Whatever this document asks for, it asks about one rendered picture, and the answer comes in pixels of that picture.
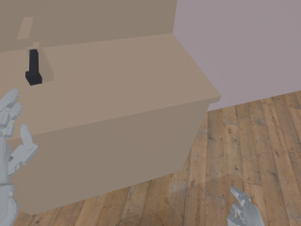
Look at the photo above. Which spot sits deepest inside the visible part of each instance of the robot left hand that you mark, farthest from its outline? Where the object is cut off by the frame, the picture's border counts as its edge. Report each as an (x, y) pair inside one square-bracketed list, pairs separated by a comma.
[(9, 113)]

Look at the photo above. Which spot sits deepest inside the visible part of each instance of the left robot forearm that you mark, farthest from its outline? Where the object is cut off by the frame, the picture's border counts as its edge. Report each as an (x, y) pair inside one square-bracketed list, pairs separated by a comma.
[(9, 207)]

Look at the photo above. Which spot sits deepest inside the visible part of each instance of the tap lever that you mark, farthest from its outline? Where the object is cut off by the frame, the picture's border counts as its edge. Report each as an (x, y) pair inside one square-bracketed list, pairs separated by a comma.
[(33, 75)]

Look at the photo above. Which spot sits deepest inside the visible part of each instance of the robot right hand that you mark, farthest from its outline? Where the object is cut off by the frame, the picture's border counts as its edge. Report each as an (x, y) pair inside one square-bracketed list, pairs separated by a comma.
[(249, 213)]

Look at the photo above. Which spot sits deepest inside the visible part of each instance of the counter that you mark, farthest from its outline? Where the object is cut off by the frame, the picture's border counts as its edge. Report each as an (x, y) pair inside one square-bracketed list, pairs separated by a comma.
[(120, 103)]

